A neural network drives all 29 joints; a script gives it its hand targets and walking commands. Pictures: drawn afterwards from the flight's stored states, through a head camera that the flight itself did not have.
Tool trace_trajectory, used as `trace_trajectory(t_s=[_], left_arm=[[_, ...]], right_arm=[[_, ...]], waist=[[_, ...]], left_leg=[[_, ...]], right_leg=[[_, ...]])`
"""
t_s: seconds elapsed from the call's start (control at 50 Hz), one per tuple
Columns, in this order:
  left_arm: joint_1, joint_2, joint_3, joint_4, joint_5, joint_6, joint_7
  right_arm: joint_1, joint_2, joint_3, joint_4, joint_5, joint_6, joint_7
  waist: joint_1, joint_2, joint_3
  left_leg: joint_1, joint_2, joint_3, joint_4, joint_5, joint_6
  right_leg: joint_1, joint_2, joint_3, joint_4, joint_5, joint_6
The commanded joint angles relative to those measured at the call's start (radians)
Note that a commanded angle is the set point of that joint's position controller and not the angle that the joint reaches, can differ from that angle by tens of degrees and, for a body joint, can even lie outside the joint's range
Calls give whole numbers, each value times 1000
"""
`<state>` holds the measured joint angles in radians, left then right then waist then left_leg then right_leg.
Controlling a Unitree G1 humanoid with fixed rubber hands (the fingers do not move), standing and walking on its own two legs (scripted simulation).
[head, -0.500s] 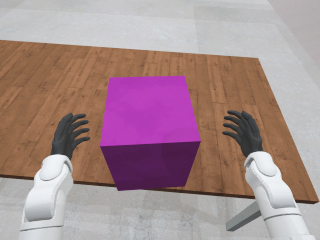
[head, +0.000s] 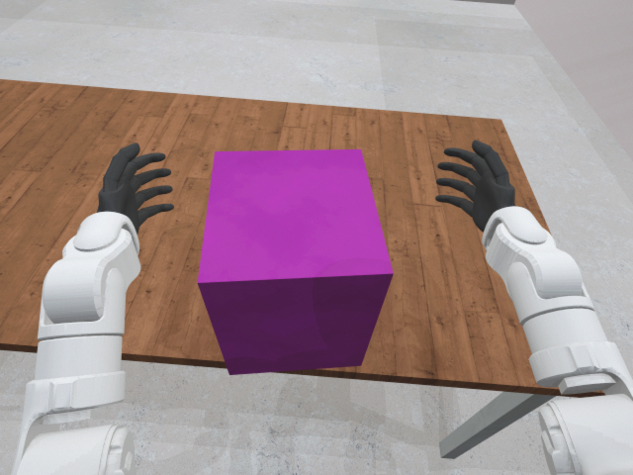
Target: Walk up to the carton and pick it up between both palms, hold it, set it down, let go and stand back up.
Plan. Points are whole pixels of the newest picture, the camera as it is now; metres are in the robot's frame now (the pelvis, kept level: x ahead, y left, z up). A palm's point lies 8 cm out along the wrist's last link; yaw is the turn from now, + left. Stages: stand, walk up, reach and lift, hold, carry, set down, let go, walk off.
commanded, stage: reach and lift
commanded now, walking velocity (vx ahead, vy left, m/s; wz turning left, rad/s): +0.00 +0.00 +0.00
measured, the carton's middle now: (293, 266) +0.38 +0.05 +0.02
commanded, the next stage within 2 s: none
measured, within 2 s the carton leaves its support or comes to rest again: neither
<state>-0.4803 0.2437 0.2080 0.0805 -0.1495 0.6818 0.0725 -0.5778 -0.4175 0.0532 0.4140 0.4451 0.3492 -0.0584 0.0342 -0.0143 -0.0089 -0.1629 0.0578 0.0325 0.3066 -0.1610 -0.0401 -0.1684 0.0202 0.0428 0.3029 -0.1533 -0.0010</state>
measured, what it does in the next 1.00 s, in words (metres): stands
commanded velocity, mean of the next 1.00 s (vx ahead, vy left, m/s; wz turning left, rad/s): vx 0.00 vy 0.00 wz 0.00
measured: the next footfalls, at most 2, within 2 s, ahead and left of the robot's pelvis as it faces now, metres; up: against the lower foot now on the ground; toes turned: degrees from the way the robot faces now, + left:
none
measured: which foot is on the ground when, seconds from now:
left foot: down 0.00-1.00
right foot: down 0.00-1.00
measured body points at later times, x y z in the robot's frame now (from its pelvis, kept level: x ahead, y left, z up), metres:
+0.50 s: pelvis +0.00 +0.00 +0.00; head +0.01 +0.01 +0.45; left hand +0.42 +0.25 +0.20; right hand +0.47 -0.18 +0.20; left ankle +0.00 +0.14 -0.75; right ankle +0.00 -0.12 -0.75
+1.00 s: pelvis +0.00 +0.00 -0.01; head +0.04 +0.01 +0.44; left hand +0.42 +0.23 +0.10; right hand +0.46 -0.15 +0.10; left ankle +0.00 +0.14 -0.75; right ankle +0.00 -0.12 -0.75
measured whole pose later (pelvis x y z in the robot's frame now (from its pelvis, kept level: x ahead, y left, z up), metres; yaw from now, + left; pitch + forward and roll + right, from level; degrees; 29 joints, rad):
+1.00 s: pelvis +0.00 +0.00 -0.01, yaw +2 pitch +11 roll -1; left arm -0.80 0.21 0.07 0.92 -0.15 0.08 0.10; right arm -0.88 -0.29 0.03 1.10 0.27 -0.01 -0.02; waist 0.07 0.00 -0.13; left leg -0.41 0.06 -0.01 0.40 -0.18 -0.04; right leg -0.37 0.02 0.01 0.34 -0.15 0.00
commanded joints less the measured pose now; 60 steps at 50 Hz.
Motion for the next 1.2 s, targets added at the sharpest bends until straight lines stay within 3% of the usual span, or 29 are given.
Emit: trace_trajectory(t_s=[0.0, 0.36, 0.52, 0.64, 0.76, 0.84, 0.9, 0.98, 1.02, 1.08, 1.14, 1.18], left_arm=[[-390, 150, 18, -74, -6, -31, 4], [-753, 238, -63, 260, -55, -89, 13], [-707, 199, -86, 415, -24, -162, -10], [-611, 151, -79, 422, 17, -295, -27], [-694, 127, -97, 405, 16, -482, 7], [-735, 90, -118, 487, -20, -562, 31], [-712, 83, -119, 639, -10, -626, 30], [-697, 71, -107, 889, 17, -741, 16], [-697, 69, -104, 961, 22, -813, 9], [-700, 53, -108, 989, 26, -887, 11], [-711, 46, -136, 979, 19, -912, 14], [-715, 43, -135, 928, 7, -913, 18]], right_arm=[[-421, -165, -68, -64, 11, -24, 13], [-786, -214, -27, 291, 48, -35, 41], [-754, -173, 23, 448, 40, -77, 49], [-646, -97, 2, 425, -22, -173, 46], [-699, -78, -66, 359, -101, -319, 37], [-724, -90, -103, 373, -164, -372, 33], [-698, -47, -81, 495, -186, -392, 35], [-698, -16, -37, 666, -177, -457, 29], [-698, 0, -6, 708, -152, -505, 28], [-684, 4, 37, 755, -103, -561, 26], [-669, -17, 79, 784, -47, -585, 29], [-676, -31, 87, 742, -34, -592, 29]], waist=[[7, 5, -398], [14, 16, -521], [16, 8, -462], [27, 14, -436], [39, 53, -576], [8, 37, -685], [10, -4, -667], [29, -30, -594], [40, -41, -617], [35, -9, -640], [31, 36, -647], [31, 42, -690]], left_leg=[[149, -64, 17, 23, 234, 14], [121, -57, -1, 64, 301, 12], [107, -62, 4, 57, 333, 6], [75, -70, 16, 54, 356, -10], [109, -63, 19, 95, 361, -34], [96, -57, 12, 114, 303, -31], [17, -53, 16, 112, 242, -16], [-112, -53, 19, 116, 230, -9], [-136, -51, 18, 135, 288, -12], [-110, -50, 19, 170, 396, -33], [-57, -45, 12, 194, 461, -56], [-33, -44, 12, 209, 483, -64]], right_leg=[[65, 39, -35, -5, 242, 25], [68, 41, -52, 9, 304, 32], [102, 42, -51, -1, 312, 33], [120, 44, -57, 0, 296, 32], [23, 50, -83, 8, 249, 25], [-55, 45, -79, 20, 188, 19], [-55, 37, -68, 29, 162, 22], [-9, 25, -52, 62, 206, 34], [14, 20, -47, 87, 278, 37], [19, 22, -53, 106, 383, 36], [-44, 31, -58, 102, 382, 27], [-73, 39, -66, 108, 374, 20]])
